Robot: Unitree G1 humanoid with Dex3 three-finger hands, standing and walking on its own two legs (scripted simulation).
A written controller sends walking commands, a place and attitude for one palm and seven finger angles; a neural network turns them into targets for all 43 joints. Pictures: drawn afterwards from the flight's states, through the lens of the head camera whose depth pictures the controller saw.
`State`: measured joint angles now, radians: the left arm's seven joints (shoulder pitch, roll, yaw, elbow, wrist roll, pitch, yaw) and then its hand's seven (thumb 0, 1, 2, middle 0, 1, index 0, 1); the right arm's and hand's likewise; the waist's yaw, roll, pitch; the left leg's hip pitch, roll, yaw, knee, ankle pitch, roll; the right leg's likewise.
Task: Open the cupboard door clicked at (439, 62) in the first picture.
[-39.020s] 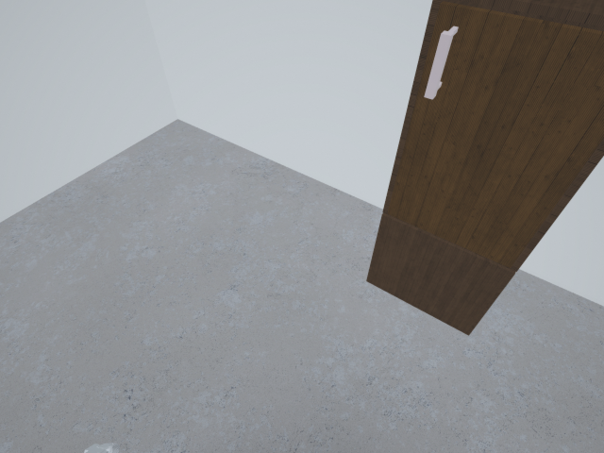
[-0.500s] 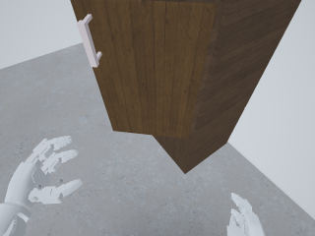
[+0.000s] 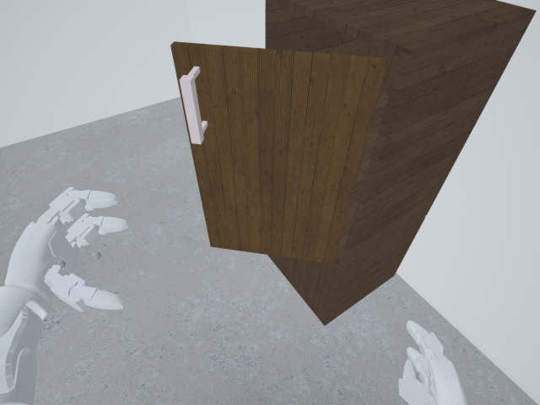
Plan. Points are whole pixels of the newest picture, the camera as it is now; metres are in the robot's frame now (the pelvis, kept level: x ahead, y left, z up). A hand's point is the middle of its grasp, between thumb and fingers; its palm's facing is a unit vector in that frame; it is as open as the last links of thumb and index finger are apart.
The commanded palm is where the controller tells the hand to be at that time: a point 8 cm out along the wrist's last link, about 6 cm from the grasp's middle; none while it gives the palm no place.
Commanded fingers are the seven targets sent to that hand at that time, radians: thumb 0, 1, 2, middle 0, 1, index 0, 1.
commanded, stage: raise the hand with hooked fingers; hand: left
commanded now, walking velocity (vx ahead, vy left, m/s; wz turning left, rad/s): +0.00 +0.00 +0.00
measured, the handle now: (196, 106) +0.58 +0.20 +0.16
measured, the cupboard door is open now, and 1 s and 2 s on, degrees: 47 47 47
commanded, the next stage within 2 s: move the hooked fingers beside the handle in 0.82 s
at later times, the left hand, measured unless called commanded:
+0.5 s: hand (83, 200) +0.30 +0.27 +0.18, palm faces -0.01 -1.00 -0.07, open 14.0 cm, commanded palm +0.27 +0.31 +0.18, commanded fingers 0.00 -0.50 0.30 -0.30 -1.20 -0.30 -1.20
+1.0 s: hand (102, 205) +0.30 +0.25 +0.17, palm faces +0.02 -1.00 -0.06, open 14.0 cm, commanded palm +0.28 +0.30 +0.18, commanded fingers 0.00 -0.50 0.30 -0.30 -1.20 -0.30 -1.20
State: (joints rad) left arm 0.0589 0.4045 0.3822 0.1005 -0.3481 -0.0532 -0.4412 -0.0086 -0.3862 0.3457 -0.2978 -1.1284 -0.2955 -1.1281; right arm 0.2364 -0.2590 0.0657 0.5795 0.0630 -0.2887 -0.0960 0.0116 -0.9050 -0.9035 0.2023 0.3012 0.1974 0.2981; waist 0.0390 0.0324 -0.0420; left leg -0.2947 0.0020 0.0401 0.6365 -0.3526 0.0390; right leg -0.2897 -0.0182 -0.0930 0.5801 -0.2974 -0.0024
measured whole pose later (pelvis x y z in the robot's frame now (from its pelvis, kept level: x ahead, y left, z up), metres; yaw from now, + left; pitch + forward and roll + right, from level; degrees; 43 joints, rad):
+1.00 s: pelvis +0.00 -0.02 +0.01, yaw +0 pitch -1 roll +0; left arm -0.19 0.48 0.46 0.30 -0.33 0.08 -0.51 -0.02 -0.50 0.30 -0.31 -1.20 -0.30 -1.20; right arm 0.23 -0.28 0.07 0.60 0.08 -0.21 -0.11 0.01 -0.90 -0.90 0.20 0.30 0.20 0.30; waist 0.04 0.06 -0.02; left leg -0.21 0.02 0.04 0.51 -0.30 0.01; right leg -0.22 0.01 -0.09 0.49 -0.26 -0.03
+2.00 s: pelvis +0.01 +0.00 +0.01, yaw -2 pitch +8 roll -1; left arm -0.76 0.64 0.45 1.01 -0.20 -0.11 -0.51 -0.02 -0.50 0.30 -0.30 -1.20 -0.30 -1.20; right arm 0.37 -0.31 0.05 0.65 0.06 -0.11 -0.09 0.01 -0.91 -0.90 0.20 0.30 0.20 0.30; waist -0.07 0.02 -0.05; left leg -0.38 0.00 0.07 0.56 -0.32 0.04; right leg -0.39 -0.01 -0.06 0.51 -0.26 0.00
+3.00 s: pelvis +0.03 +0.01 -0.01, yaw -3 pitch +16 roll -3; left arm -1.03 0.82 0.49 1.27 -0.12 -0.17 -0.55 -0.02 -0.50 0.30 -0.30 -1.20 -0.30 -1.20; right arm 0.43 -0.31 0.05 0.64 0.03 0.05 -0.06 0.00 -0.91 -0.90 0.21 0.30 0.20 0.30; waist -0.16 0.01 -0.08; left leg -0.59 0.03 0.06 0.68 -0.37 0.05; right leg -0.57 0.01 -0.07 0.57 -0.28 0.01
